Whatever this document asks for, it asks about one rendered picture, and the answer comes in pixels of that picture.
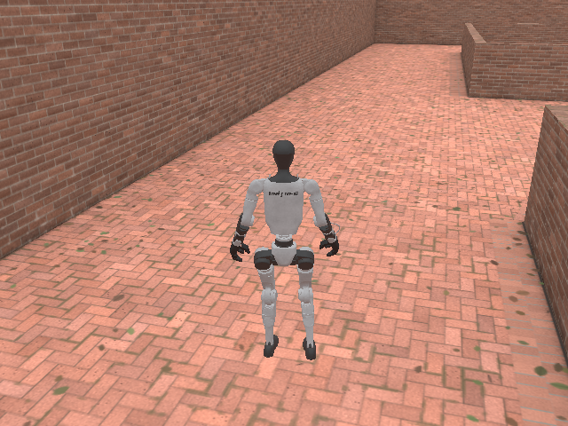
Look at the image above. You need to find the left robot hand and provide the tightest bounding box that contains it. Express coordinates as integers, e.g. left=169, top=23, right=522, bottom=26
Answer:
left=230, top=242, right=250, bottom=262

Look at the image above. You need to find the right robot upper arm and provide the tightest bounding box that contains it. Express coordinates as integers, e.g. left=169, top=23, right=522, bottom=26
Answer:
left=302, top=178, right=327, bottom=227

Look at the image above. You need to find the left robot forearm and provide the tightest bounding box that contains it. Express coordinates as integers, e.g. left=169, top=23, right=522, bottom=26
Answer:
left=233, top=213, right=249, bottom=247

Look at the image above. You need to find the humanoid robot torso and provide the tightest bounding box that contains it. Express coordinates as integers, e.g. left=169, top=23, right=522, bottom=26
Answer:
left=263, top=174, right=304, bottom=266

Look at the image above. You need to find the right robot shin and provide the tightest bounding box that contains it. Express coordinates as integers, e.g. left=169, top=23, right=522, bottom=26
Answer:
left=301, top=288, right=314, bottom=348

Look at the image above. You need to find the right robot forearm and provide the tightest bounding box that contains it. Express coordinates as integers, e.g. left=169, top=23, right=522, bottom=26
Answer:
left=319, top=213, right=336, bottom=243

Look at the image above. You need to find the left robot upper arm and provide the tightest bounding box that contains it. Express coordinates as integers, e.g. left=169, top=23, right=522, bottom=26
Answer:
left=241, top=178, right=265, bottom=227

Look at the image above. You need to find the right robot hand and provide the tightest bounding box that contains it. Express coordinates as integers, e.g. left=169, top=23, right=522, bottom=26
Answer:
left=319, top=236, right=339, bottom=256

